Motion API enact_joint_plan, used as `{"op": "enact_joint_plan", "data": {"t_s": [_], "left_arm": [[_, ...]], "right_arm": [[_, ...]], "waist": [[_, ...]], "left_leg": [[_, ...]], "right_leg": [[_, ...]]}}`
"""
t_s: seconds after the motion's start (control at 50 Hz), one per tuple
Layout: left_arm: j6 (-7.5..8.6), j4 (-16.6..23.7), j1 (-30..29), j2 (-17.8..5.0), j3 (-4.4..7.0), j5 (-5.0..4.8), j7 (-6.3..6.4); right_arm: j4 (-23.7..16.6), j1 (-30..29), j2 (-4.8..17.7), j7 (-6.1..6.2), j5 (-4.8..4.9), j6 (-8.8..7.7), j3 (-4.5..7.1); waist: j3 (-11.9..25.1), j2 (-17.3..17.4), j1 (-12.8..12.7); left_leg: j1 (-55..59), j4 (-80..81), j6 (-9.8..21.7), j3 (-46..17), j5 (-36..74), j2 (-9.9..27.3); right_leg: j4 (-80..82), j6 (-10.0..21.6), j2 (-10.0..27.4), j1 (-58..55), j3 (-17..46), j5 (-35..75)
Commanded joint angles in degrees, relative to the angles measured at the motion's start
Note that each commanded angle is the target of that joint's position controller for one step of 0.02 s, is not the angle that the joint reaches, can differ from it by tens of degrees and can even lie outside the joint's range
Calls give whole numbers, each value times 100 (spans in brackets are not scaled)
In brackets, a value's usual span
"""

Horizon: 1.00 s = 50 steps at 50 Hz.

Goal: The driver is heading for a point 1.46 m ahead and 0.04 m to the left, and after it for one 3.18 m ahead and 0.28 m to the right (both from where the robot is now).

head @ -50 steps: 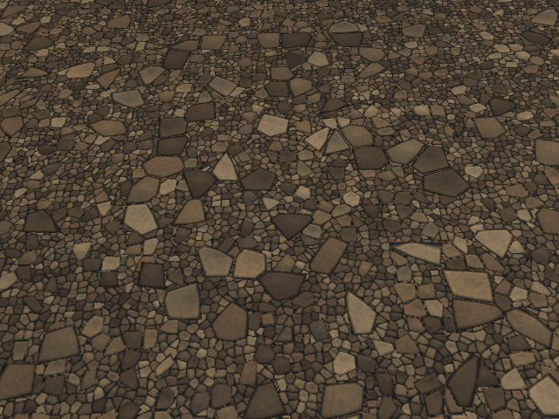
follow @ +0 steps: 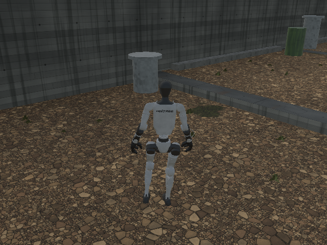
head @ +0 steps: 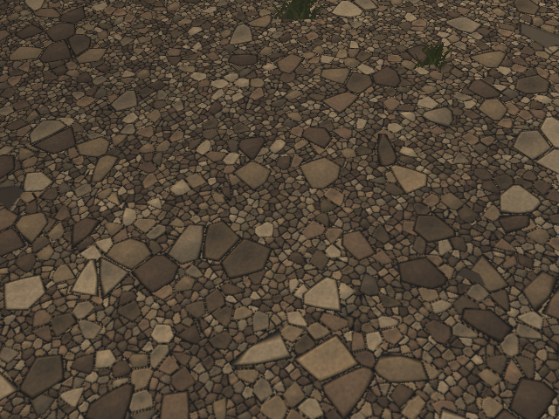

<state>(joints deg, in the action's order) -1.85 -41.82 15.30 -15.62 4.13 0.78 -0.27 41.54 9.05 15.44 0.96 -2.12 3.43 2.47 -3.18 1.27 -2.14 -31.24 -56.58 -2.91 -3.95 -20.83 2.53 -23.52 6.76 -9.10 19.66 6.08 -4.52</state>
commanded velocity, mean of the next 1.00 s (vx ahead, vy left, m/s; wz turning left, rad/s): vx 0.42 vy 0.00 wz -0.25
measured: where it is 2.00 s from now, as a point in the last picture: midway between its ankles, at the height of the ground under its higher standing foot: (359, 251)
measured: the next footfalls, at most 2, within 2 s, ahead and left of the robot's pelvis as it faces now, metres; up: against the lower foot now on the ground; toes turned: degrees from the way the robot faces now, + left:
left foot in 0.22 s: +0.08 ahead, +0.14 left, +0.00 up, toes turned -12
right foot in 0.64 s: +0.28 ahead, -0.13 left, +0.00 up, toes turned -14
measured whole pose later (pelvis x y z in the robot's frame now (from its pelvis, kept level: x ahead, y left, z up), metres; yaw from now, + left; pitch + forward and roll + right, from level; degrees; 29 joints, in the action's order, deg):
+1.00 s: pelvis +0.35 -0.07 +0.01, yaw -13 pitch +1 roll -2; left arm 4.6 -53.7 24.0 -13.5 1.8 0.5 -0.6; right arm 45.6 7.7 14.6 -2.8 -1.8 -1.5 2.3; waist -1.6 2.5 -2.1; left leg -36.7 -42.2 0.8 2.1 -3.3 6.0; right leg -10.7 4.3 -5.3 -2.5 -2.5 -14.2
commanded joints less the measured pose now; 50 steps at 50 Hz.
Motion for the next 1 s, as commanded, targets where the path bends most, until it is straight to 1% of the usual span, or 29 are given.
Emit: {"op": "enact_joint_plan", "data": {"t_s": [0.02, 0.1, 0.14, 0.16, 0.18, 0.2, 0.22, 0.24, 0.26, 0.28, 0.3, 0.34, 0.44, 0.48, 0.54, 0.58, 0.6, 0.62, 0.64, 0.66, 0.68, 0.7, 0.72, 0.74, 0.78, 0.82, 0.88, 0.94, 1.0], "left_arm": [[39, 364, 100, -950, 269, 36, 1], [79, 287, 254, -1007, 307, 77, -24], [82, 296, 146, -1009, 316, 89, -58], [72, 339, -42, -987, 317, 80, -81], [55, 398, -299, -937, 316, 60, -85], [67, 450, -476, -784, 281, 38, -43], [108, 438, -232, -387, 193, -33, 4], [199, 586, -181, -142, 86, -33, 13], [261, 609, -468, -592, 142, 147, -24], [302, 499, -286, -652, 162, 156, -105], [313, 329, -36, -670, 159, 159, -175], [286, 195, 71, -667, 146, 206, -262], [301, 461, -986, -464, -1, 188, -301], [315, 561, -1411, -335, -90, 188, -340], [349, 690, -1888, -199, -189, 133, -367], [380, 664, -1753, -256, -185, 116, -304], [405, 563, -1427, -319, -154, 112, -246], [454, 331, -765, -401, -104, 138, -171], [520, 40, 131, -629, -13, 214, -93], [553, -68, 1105, -1134, 110, 341, 4], [504, -192, 1334, -1547, 202, 226, 36], [483, -232, 960, -1169, 121, 86, 26], [499, -206, 488, -847, 24, 57, 7], [528, -194, 187, -589, -48, 68, -16], [590, -269, 25, -377, -123, 29, -3], [675, -409, 176, -434, -107, -5, -5], [718, -625, 415, -481, -88, -42, -7], [734, -791, 581, -448, -106, -40, -26], [750, -971, 828, -587, -82, -32, -7]], "right_arm": [[-345, 91, 570, -16, -17, -81, 158], [-391, -33, 525, -35, 23, -258, 119], [-369, 136, 513, -34, 80, -341, 101], [-306, 400, 508, -17, 133, -377, 97], [-173, 834, 486, 30, 172, -410, 101], [3, 1349, 576, 112, 154, -449, 129], [49, 1486, 1025, 207, 101, -491, 217], [-150, 1216, 1460, 218, 3, -508, 279], [-63, 870, 1370, 181, -69, -517, 318], [-58, 669, 1011, 110, -4, -574, 232], [-52, 529, 833, 37, 40, -628, 190], [22, 688, 744, -26, 72, -701, 165], [449, 1565, 764, -124, 129, -817, 221], [561, 1706, 708, -140, 143, -815, 209], [762, 2015, 776, -149, 115, -794, 221], [867, 2097, 877, -132, 116, -760, 241], [895, 2035, 917, -120, 125, -752, 239], [930, 1959, 921, -108, 171, -743, 226], [904, 1894, 845, -99, 214, -751, 191], [581, 1784, 435, -129, 292, -774, 56], [465, 2019, 206, -125, 255, -763, 32], [508, 1538, 735, -87, 124, -706, 178], [433, 1310, 596, -145, 131, -745, 153], [467, 1238, 487, -184, 140, -747, 127], [609, 1449, 363, -259, 21, -618, 112], [594, 1381, 293, -326, -8, -548, 115], [349, 633, 239, -366, -31, -529, 97], [102, -138, 121, -383, 18, -553, 17], [-56, -642, 136, -372, 59, -559, -18]], "waist": [[668, -804, 34], [567, -783, -25], [520, -841, 102], [476, -857, 285], [372, -793, 589], [240, -597, 873], [283, 546, 767], [387, 1066, 621], [-203, 387, 367], [-293, 294, 154], [-245, 354, 49], [-134, 634, 119], [-266, 565, 568], [-254, 661, 681], [-256, 787, 844], [-181, 835, 726], [-46, 804, 510], [287, 606, 139], [891, 379, -268], [1781, -452, -678], [2119, -1516, -506], [1291, -646, -413], [690, -567, -176], [418, -526, -7], [198, -733, 272], [155, -666, 359], [-130, -566, 303], [-242, -550, 173], [-251, -504, 54]], "left_leg": [[-89, 334, -26, 53, 14, -120], [302, 1093, 111, 64, -282, -333], [944, 1662, 257, 94, -576, -510], [1582, 2153, 377, 126, -619, -610], [2404, 2963, 507, 208, -287, -664], [3247, 3843, 608, 287, 105, -526], [3794, 4404, 729, -822, -832, 596], [3613, 5020, 1148, -3038, -2307, 2051], [2694, 5096, 1390, -3215, -2559, 2044], [2430, 5063, 1313, -2758, -2259, 1693], [2444, 5022, 1170, -2151, -1708, 1303], [2437, 5017, 1097, -1381, -1002, 912], [3057, 4962, 1247, -806, 507, 867], [3010, 4879, 1237, -530, 1141, 799], [2897, 4614, 1213, -312, 2306, 856], [2884, 4316, 1191, -323, 3174, 1017], [2885, 3961, 1133, -268, 4005, 1039], [2808, 3181, 1019, 2, 4849, 893], [2241, 2111, 883, 260, 4633, 665], [806, 334, 686, 523, 2594, 309], [-459, -1044, 618, 555, -949, -468], [-844, -1383, 723, 114, -595, -90], [-812, -1195, 758, 109, -99, 116], [-599, -900, 735, 176, 178, 258], [-203, -599, 594, 289, 365, 353], [-223, -485, 499, 411, 533, 328], [-709, 55, 345, 512, 1099, 437], [-530, 1129, 304, 661, 1763, 355], [-140, 1880, 428, 763, 2109, 190]], "right_leg": [[1310, 643, 1541, -664, 2360, -2798], [1233, 661, 1482, -661, 2618, -3043], [1168, 631, 1368, -295, 2673, -3156], [1150, 542, 1249, 145, 2627, -3171], [1025, 350, 1030, 710, 2491, -3213], [663, -4, 675, 1342, 2127, -3357], [-1023, -308, 192, 2053, 1264, -3365], [-2437, -400, -342, 2640, 443, -2636], [-2910, -402, 231, 2765, 582, -1780], [-3089, -424, 326, 2498, 653, -1374], [-3289, -507, 320, 2332, 551, -1104], [-3594, -602, 354, 2176, 307, -846], [-2754, -748, 694, 2528, -101, -460], [-2090, -795, 912, 2172, -586, -365], [-1246, -663, 870, 1394, -1061, -683], [-911, -437, 720, 765, -1207, -863], [-690, -309, 588, 248, -1222, -880], [-268, -154, 465, -656, -1220, -643], [-239, 22, 703, -2028, -916, -550], [54, 428, 2307, -3689, 985, -1908], [725, 929, 3474, -4068, 3250, -1730], [720, 819, 3118, -3408, 2766, -1605], [821, 712, 2819, -2685, 1952, -1001], [1010, 554, 2483, -2148, 1363, -528], [1281, 414, 2072, -1536, 692, 9], [1448, 521, 2003, -1411, 458, 524], [1713, 619, 1957, -1381, 179, 753], [1708, 530, 1782, -1310, -186, 1222], [1689, 439, 1893, -1509, -253, 1477]]}}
